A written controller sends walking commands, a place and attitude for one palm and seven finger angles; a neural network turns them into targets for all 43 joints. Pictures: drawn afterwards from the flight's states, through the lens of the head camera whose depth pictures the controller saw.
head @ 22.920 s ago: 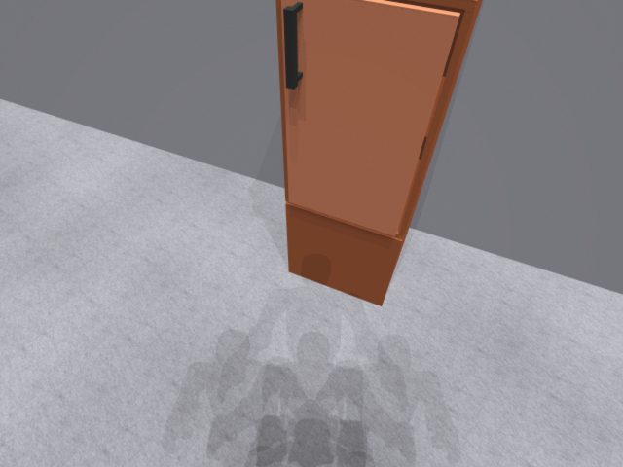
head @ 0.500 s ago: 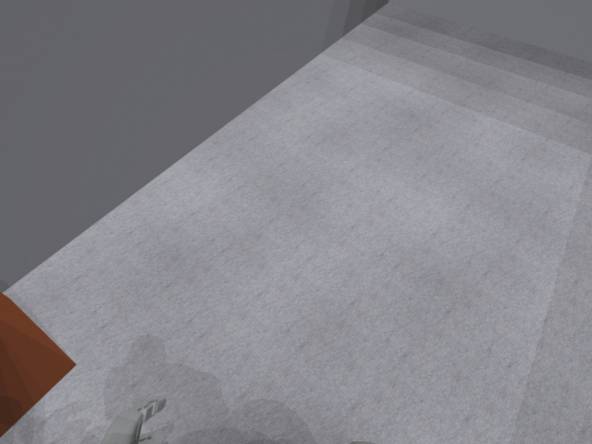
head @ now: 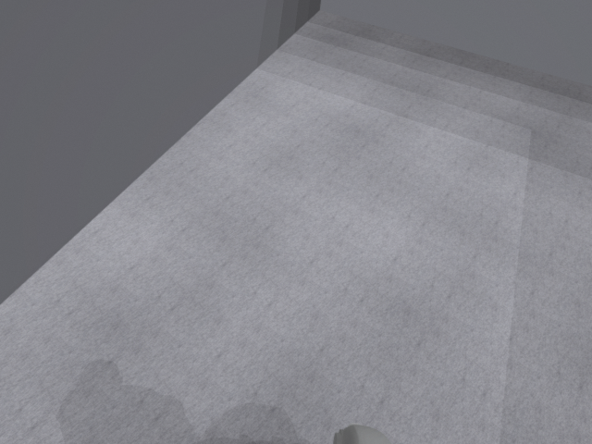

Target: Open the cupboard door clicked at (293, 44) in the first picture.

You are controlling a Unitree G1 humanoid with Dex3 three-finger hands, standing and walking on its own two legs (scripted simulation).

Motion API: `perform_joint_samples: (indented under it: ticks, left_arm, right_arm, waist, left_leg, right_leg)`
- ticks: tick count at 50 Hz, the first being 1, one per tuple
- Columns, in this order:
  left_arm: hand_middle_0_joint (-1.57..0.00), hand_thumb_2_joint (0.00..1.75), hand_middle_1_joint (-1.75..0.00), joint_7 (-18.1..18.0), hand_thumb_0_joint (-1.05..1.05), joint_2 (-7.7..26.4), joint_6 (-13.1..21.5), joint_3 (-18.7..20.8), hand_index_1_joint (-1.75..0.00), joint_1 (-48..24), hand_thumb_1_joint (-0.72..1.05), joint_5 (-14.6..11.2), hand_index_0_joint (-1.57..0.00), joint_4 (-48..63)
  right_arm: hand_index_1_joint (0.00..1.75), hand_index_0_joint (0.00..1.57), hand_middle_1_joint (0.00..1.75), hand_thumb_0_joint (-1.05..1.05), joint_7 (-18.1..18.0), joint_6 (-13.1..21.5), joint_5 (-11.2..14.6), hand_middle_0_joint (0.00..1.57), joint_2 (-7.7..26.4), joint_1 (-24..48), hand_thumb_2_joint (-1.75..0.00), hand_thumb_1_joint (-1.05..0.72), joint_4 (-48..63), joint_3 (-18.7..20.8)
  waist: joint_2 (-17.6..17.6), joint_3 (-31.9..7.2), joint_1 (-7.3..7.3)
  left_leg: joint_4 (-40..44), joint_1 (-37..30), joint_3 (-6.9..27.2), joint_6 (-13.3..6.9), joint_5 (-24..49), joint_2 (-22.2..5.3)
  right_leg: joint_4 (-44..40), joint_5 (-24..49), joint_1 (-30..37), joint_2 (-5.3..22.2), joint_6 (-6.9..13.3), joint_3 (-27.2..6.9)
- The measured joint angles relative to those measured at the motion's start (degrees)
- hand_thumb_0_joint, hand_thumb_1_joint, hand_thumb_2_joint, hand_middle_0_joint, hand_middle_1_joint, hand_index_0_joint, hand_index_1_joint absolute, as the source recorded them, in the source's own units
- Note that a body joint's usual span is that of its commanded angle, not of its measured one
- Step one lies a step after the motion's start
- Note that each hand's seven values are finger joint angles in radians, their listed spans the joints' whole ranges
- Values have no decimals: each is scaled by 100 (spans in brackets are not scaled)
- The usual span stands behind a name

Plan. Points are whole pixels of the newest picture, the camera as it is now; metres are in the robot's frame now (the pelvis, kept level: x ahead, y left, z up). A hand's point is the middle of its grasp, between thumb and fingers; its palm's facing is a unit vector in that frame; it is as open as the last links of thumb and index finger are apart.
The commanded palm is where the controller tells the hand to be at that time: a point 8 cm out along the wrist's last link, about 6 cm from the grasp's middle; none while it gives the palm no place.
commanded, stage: walk to a spot facing it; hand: left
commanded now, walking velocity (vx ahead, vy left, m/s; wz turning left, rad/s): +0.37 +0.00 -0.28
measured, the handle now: out of the picture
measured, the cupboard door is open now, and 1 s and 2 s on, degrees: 55 55 55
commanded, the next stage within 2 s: turn to face it in 0.72 s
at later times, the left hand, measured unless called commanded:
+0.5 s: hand (221, 367) +0.25 +0.14 -0.19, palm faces -0.01 -0.99 -0.15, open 7.3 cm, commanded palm none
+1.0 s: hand (270, 209) +0.60 +0.09 -0.17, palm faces -0.14 -0.96 -0.23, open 7.3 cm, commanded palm none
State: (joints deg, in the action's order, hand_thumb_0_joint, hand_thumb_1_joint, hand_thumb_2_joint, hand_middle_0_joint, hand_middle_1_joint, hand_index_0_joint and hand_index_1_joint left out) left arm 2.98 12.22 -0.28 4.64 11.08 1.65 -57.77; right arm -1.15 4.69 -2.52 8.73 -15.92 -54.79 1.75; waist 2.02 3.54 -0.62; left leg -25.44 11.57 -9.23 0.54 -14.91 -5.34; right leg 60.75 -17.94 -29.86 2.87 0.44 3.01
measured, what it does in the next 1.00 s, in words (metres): walks ahead: right foot, then left foot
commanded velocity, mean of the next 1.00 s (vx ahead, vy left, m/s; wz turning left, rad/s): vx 0.27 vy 0.00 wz -0.04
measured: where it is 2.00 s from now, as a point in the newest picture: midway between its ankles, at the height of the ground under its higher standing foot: (334, 323)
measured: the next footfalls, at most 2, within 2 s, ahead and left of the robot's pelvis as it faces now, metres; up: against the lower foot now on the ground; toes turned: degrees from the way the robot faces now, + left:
right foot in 0.18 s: +0.20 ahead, -0.14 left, +0.00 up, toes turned -10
left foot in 0.54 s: +0.43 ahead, +0.07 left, +0.00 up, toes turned +4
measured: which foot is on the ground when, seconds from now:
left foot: down 0.00-0.18, up 0.20-0.52, down 0.54-0.96, up 0.98-1.00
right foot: up 0.00-0.16, down 0.18-0.56, up 0.58-0.92, down 0.94-1.00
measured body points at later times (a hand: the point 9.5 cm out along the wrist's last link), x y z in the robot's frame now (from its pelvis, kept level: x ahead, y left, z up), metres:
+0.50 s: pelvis +0.25 -0.04 -0.01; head +0.28 -0.02 +0.44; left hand +0.26 +0.19 -0.17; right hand +0.29 -0.28 -0.15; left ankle +0.36 +0.08 -0.72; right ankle +0.16 -0.14 -0.74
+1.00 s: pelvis +0.47 -0.09 -0.02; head +0.50 -0.10 +0.43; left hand +0.61 +0.14 -0.15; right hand +0.37 -0.30 -0.18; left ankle +0.40 +0.06 -0.72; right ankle +0.51 -0.20 -0.74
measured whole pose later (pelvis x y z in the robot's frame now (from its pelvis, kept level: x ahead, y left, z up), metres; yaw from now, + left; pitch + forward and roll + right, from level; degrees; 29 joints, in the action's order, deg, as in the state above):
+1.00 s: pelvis +0.47 -0.09 -0.02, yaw -7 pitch +0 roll +1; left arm 0.8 11.4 2.7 3.4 6.4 1.3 -58.3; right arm -0.6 0.0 -1.0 9.5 -22.8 -64.0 2.4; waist -0.9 3.8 2.9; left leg -42.4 11.2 -7.1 2.0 -30.6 -5.6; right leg 35.1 -13.9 -21.6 4.6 1.5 8.0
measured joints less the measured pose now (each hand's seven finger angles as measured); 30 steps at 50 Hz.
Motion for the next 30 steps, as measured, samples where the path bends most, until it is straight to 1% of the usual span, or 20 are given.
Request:
perform_joint_samples:
  ticks: [2, 4, 6, 8, 9, 10, 11, 12, 13, 14, 16, 19, 22, 25, 27, 28, 29, 30]
  left_arm:
    - [-19, 90, -30, 20, 1, -40, 11, -32, -30, -135, 91, -2, -20, 88]
    - [-19, 90, -30, 32, 1, -57, 12, -49, -30, -281, 91, -1, -20, 136]
    - [-19, 90, -30, 37, 1, -55, 19, -59, -30, -424, 91, 4, -20, 157]
    - [-19, 90, -30, 40, 1, -29, 83, -72, -30, -527, 91, 8, -20, 183]
    - [-20, 90, -30, 33, 1, 25, 165, -75, -30, -555, 91, 16, -20, 217]
    - [-20, 90, -30, -15, 1, 19, 250, -48, -30, -594, 91, -2, -20, 222]
    - [-20, 90, -30, -68, 1, -9, 297, -43, -30, -606, 91, -40, -20, 216]
    - [-20, 90, -30, -116, 1, -42, 311, -49, -30, -578, 91, -68, -20, 207]
    - [-20, 90, -30, -162, 1, -72, 312, -58, -30, -516, 91, -83, -20, 187]
    - [-20, 90, -30, -201, 1, -100, 309, -68, -30, -431, 91, -89, -20, 149]
    - [-20, 90, -30, -249, 1, -145, 314, -83, -30, -228, 91, -78, -20, 26]
    - [-20, 90, -30, -285, 0, -146, 344, -51, -30, 65, 93, -84, -20, -195]
    - [-20, 90, -30, -242, 0, -139, 380, -82, -30, 328, 94, -78, -20, -402]
    - [-20, 90, -30, -225, 0, -170, 385, -110, -30, 586, 93, -84, -20, -578]
    - [-20, 90, -30, -225, 1, -209, 365, -112, -30, 807, 92, -95, -20, -662]
    - [-20, 90, -30, -221, 1, -236, 330, -107, -30, 909, 92, -106, -20, -691]
    - [-20, 90, -30, -214, 1, -230, 276, -108, -30, 940, 92, -113, -20, -726]
    - [-20, 90, -30, -214, 1, -212, 216, -113, -30, 941, 92, -103, -20, -749]
  right_arm:
    - [30, 20, 30, 0, 27, -51, 2, 20, 49, -198, -89, -92, -154, 20]
    - [30, 20, 30, 1, 51, -115, -2, 20, 92, -395, -89, -92, -291, 38]
    - [30, 20, 30, 1, 67, -182, -10, 20, 132, -598, -89, -92, -426, 55]
    - [30, 20, 30, 1, 76, -247, 8, 20, 165, -836, -90, -92, -560, 56]
    - [30, 20, 30, 1, 89, -279, 45, 20, 144, -969, -90, -91, -632, 50]
    - [30, 20, 30, 1, 106, -350, 89, 20, 153, -980, -90, -91, -733, 49]
    - [30, 20, 30, 1, 118, -429, 115, 20, 175, -924, -90, -91, -827, 60]
    - [30, 20, 30, 1, 122, -487, 126, 20, 192, -843, -90, -91, -896, 83]
    - [30, 20, 30, 1, 122, -522, 125, 20, 201, -746, -90, -91, -930, 105]
    - [30, 20, 30, 1, 120, -537, 115, 20, 200, -643, -90, -91, -926, 121]
    - [30, 20, 30, 1, 125, -521, 99, 20, 162, -432, -90, -91, -836, 145]
    - [30, 20, 30, 1, 166, -448, 95, 20, 74, -141, -90, -91, -609, 154]
    - [30, 20, 30, 1, 224, -383, 103, 20, 18, 188, -90, -91, -435, 152]
    - [30, 20, 30, 1, 259, -319, 110, 20, 11, 514, -90, -91, -320, 134]
    - [30, 20, 30, 1, 251, -219, 97, 20, 49, 671, -90, -91, -232, 110]
    - [30, 20, 30, 1, 229, -139, 65, 20, 76, 739, -90, -91, -186, 107]
    - [30, 20, 30, 1, 190, -81, 38, 20, 59, 805, -90, -91, -152, 105]
    - [30, 20, 30, 1, 160, -48, 27, 20, 32, 823, -90, -91, -117, 95]
  waist:
    - [-81, -1, 42]
    - [-132, 14, 131]
    - [-176, 39, 228]
    - [-220, 55, 292]
    - [-138, 31, 310]
    - [-142, 72, 280]
    - [-192, 132, 281]
    - [-239, 164, 293]
    - [-269, 168, 306]
    - [-278, 150, 320]
    - [-227, 81, 332]
    - [-136, -19, 301]
    - [-96, -24, 188]
    - [-88, 30, 58]
    - [-93, 40, -6]
    - [-118, 33, -17]
    - [-72, 59, -15]
    - [-21, 68, -21]
  left_leg:
    - [261, -292, -94, 45, -29, -37]
    - [380, -545, -185, 118, -143, -64]
    - [359, -772, -261, 217, -342, -104]
    - [38, -900, -287, 339, -695, -199]
    - [-472, -770, -308, 332, -924, -215]
    - [-1317, -506, -173, 279, -1211, -247]
    - [-2235, -169, 65, 225, -1409, -243]
    - [-2996, 184, 262, 186, -1392, -221]
    - [-3489, 513, 383, 171, -1246, -210]
    - [-3711, 801, 439, 174, -1074, -217]
    - [-3571, 1230, 438, 197, -802, -244]
    - [-2767, 1604, 402, 236, -387, -261]
    - [-1882, 1696, 367, 223, -46, -216]
    - [-1155, 1557, 299, 154, 206, -107]
    - [-629, 1269, 222, 35, 377, 5]
    - [-649, 1228, 194, -120, 722, 0]
    - [-917, 1242, 125, -243, 667, 10]
    - [-1086, 1190, 50, -305, 455, 25]
  right_leg:
    - [-825, 175, -21, 77, -2, 111]
    - [-1511, 313, 38, 103, 11, 203]
    - [-2059, 398, 205, 69, 47, 301]
    - [-2598, 463, 555, -34, 147, 413]
    - [-2821, 485, 734, -12, 265, 358]
    - [-2623, 565, 723, -26, 310, 353]
    - [-2439, 439, 771, -68, 319, 383]
    - [-2414, 299, 889, -116, 314, 418]
    - [-2518, 217, 1042, -168, 298, 444]
    - [-2702, 198, 1210, -217, 278, 457]
    - [-3131, 280, 1535, -287, 243, 439]
    - [-3664, 307, 1970, -362, 265, 392]
    - [-3932, 195, 2355, -404, 211, 326]
    - [-3941, -91, 2721, -405, 102, 277]
    - [-3573, -464, 2816, -360, 15, 212]
    - [-3011, -692, 2646, -328, 10, 200]
    - [-2104, -901, 2335, -281, 36, 113]
    - [-1114, -998, 1957, -264, 72, 0]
